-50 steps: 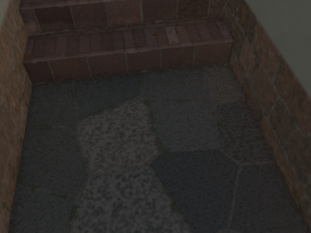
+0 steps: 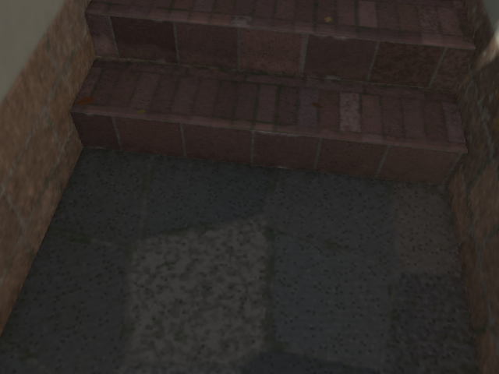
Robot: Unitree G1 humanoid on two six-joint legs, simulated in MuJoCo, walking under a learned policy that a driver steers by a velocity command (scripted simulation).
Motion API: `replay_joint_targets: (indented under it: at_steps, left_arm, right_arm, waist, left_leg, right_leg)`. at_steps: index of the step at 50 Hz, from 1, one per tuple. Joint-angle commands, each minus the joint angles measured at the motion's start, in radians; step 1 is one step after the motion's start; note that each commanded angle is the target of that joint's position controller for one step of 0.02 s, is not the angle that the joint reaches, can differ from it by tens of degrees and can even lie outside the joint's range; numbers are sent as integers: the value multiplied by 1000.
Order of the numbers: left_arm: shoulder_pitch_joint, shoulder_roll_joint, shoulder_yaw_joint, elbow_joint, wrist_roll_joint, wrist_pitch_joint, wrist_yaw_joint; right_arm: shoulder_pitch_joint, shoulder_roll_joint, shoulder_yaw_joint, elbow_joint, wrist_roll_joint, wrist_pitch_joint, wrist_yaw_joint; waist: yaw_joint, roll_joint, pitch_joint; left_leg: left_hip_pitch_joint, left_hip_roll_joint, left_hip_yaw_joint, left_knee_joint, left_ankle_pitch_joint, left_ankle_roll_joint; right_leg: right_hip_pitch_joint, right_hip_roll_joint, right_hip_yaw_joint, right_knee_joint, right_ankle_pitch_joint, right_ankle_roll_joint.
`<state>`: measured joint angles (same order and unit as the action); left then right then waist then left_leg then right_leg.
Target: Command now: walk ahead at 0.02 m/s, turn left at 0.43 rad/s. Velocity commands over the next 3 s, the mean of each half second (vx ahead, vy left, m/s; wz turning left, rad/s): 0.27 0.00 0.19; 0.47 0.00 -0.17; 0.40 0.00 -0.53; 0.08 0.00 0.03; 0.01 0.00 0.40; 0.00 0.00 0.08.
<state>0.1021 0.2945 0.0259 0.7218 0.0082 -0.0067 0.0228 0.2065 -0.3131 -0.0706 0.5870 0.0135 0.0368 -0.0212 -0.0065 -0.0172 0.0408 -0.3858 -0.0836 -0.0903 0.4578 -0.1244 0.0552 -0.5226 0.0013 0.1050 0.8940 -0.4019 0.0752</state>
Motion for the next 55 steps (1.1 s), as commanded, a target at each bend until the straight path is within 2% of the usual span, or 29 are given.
replay_joint_targets:
  at_steps: [1,4,5,6,7,8,9,10,12,16,19,22,24,26,27,28,29,30,31,32,33,35,37,40,44,47,51,53,55]
  left_arm:
    - [86,81,27,-13,1,-4,-1]
    - [114,81,36,-14,-3,-18,-7]
    - [143,59,36,-1,-2,-23,-10]
    - [168,52,41,10,11,-25,-10]
    - [231,88,51,20,27,-30,-12]
    - [279,211,81,38,40,-31,-12]
    - [216,230,93,11,53,-44,-17]
    - [158,178,81,-3,33,-55,-10]
    - [149,118,63,6,-4,-62,-4]
    - [276,73,48,60,-9,-67,-5]
    - [313,93,49,79,-11,-69,-4]
    - [322,129,54,93,-17,-73,-9]
    - [346,130,50,110,-23,-76,-15]
    - [339,142,54,121,-37,-76,-18]
    - [326,166,60,128,-43,-72,-21]
    - [297,174,62,127,-46,-70,-22]
    - [292,150,54,129,-42,-72,-22]
    - [267,94,32,114,-31,-81,-22]
    - [340,-8,-3,72,-18,-102,-24]
    - [335,58,13,83,-36,-121,-23]
    - [257,125,34,70,-53,-126,-24]
    - [190,102,32,65,-31,-118,-21]
    - [217,70,31,77,-31,-95,-27]
    - [214,48,35,76,-44,-66,-31]
    - [100,44,39,24,-31,-59,-34]
    - [-20,17,26,-19,-30,-67,-55]
    - [-131,12,20,-96,-34,-73,-88]
    - [-119,34,30,-121,-35,-71,-101]
    - [-13,82,53,-115,-33,-60,-102]
  right_arm:
    - [-21,-148,-50,-70,-1,0,-20]
    - [-26,-114,-36,-65,8,-4,-9]
    - [-25,-78,-22,-58,11,-8,-8]
    - [8,-56,-15,-44,17,-13,-8]
    - [5,-8,-1,-55,9,-22,-9]
    - [-22,13,5,-114,15,-41,-10]
    - [-69,-84,-19,-123,35,-63,-13]
    - [-57,-130,-35,-104,44,-70,-13]
    - [-18,-106,-32,-63,13,-73,-6]
    - [-101,-12,-6,-68,18,-90,12]
    - [-181,20,5,-88,27,-100,22]
    - [-222,20,6,-95,36,-105,32]
    - [-245,19,6,-98,29,-111,38]
    - [-241,5,4,-101,29,-117,45]
    - [-199,-6,0,-84,18,-118,44]
    - [-121,-30,-14,-53,11,-115,39]
    - [7,-69,-36,-10,9,-111,30]
    - [194,-125,-57,36,-1,-106,18]
    - [289,-249,-79,51,-19,-95,18]
    - [272,-170,-56,52,-24,-98,32]
    - [192,-111,-33,57,-14,-105,40]
    - [74,-53,-13,60,-7,-110,39]
    - [45,-32,-8,81,-12,-127,35]
    - [66,-50,-16,119,-18,-148,29]
    - [64,-66,-14,150,-25,-155,23]
    - [110,-82,-14,177,-22,-156,16]
    - [173,-112,-20,214,-11,-123,4]
    - [156,-139,-26,210,-12,-102,-7]
    - [140,-169,-34,197,-16,-82,-21]
  waist:
    - [20,162,-180]
    - [26,196,-192]
    - [43,196,-189]
    - [50,182,-161]
    - [65,72,-127]
    - [50,-228,-79]
    - [64,-223,6]
    - [30,-182,54]
    - [19,-134,44]
    - [75,-115,34]
    - [112,-124,36]
    - [129,-131,48]
    - [132,-146,69]
    - [108,-138,64]
    - [81,-129,47]
    - [30,-121,17]
    - [-31,-91,-66]
    - [-119,-7,-193]
    - [-92,315,-335]
    - [-95,295,-376]
    - [-76,200,-204]
    - [-25,78,-57]
    - [16,115,-45]
    - [32,83,-10]
    - [5,74,29]
    - [-47,66,51]
    - [-73,50,71]
    - [-41,78,29]
    - [27,124,-60]
  left_leg:
    - [85,211,-206,-124,96,169]
    - [74,200,-244,-106,-166,133]
    - [37,174,-232,-82,-295,102]
    - [-21,130,-211,-51,-397,62]
    - [-109,58,-163,131,-477,12]
    - [-296,-81,-6,385,-498,-36]
    - [-392,4,-97,541,-430,-30]
    - [-441,38,-103,604,-328,-26]
    - [-455,85,-35,625,-193,-49]
    - [-428,119,66,529,-6,-73]
    - [-359,117,97,327,51,-80]
    - [-251,104,123,182,50,-78]
    - [-197,101,131,129,30,-57]
    - [-144,103,127,80,-1,-24]
    - [-87,94,142,63,-1,3]
    - [21,80,158,41,-2,15]
    - [214,67,160,35,3,40]
    - [490,180,24,35,-16,76]
    - [786,441,-423,-75,-185,209]
    - [766,483,-678,-226,-368,250]
    - [648,458,-537,-234,-351,213]
    - [435,366,-281,-272,-158,161]
    - [342,308,-129,-309,31,129]
    - [303,306,-9,-328,211,129]
    - [272,267,133,-355,250,104]
    - [297,269,198,-370,299,71]
    - [493,330,227,-297,446,59]
    - [555,344,252,-192,726,49]
    - [576,345,271,6,1029,40]
  right_leg:
    - [130,17,-50,-86,66,5]
    - [213,12,-83,-225,64,-28]
    - [303,24,-117,-326,120,-45]
    - [371,25,-129,-391,129,-60]
    - [424,-104,51,-504,-12,-109]
    - [421,-318,417,-676,-260,-256]
    - [334,-401,612,-765,-452,-359]
    - [344,-369,546,-756,-428,-341]
    - [404,-289,388,-743,-277,-279]
    - [456,-212,198,-753,-36,-257]
    - [473,-206,136,-755,75,-256]
    - [449,-217,99,-754,134,-262]
    - [449,-230,93,-749,197,-274]
    - [473,-256,93,-722,256,-269]
    - [473,-266,82,-693,318,-263]
    - [453,-249,50,-620,438,-242]
    - [405,-209,4,-480,597,-218]
    - [250,-156,-52,-219,514,-174]
    - [-93,2,-120,160,25,-92]
    - [-212,7,18,345,-144,-97]
    - [-292,-52,16,398,-60,-115]
    - [-250,-125,-11,312,114,-115]
    - [-159,-154,-3,265,199,-106]
    - [-192,-125,22,241,252,-87]
    - [-194,-90,1,-16,457,-76]
    - [-145,-77,-76,-184,571,-97]
    - [-218,-59,-122,-298,481,-135]
    - [-165,-17,-172,-310,378,-165]
    - [-12,49,-219,-291,267,-206]
